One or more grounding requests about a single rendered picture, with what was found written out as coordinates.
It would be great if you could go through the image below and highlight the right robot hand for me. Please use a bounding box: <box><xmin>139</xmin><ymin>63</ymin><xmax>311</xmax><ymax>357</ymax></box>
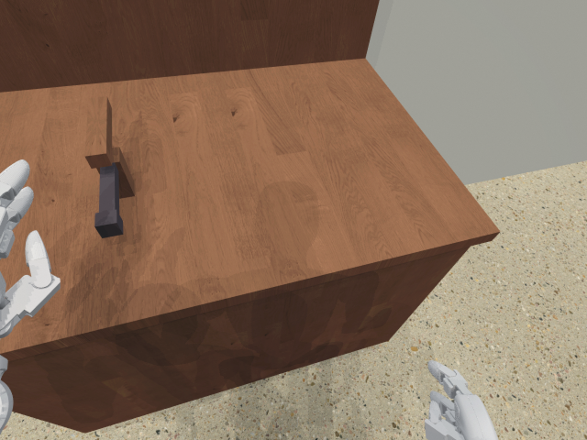
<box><xmin>425</xmin><ymin>360</ymin><xmax>498</xmax><ymax>440</ymax></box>

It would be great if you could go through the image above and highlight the tap lever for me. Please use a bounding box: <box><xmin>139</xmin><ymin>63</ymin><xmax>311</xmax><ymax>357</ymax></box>
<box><xmin>94</xmin><ymin>163</ymin><xmax>123</xmax><ymax>238</ymax></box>

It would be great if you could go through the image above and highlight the left robot hand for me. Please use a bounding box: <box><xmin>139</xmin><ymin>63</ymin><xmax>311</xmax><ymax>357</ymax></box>
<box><xmin>0</xmin><ymin>159</ymin><xmax>61</xmax><ymax>338</ymax></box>

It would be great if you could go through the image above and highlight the counter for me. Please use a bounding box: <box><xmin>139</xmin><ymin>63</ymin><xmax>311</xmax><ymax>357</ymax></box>
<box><xmin>0</xmin><ymin>0</ymin><xmax>501</xmax><ymax>434</ymax></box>

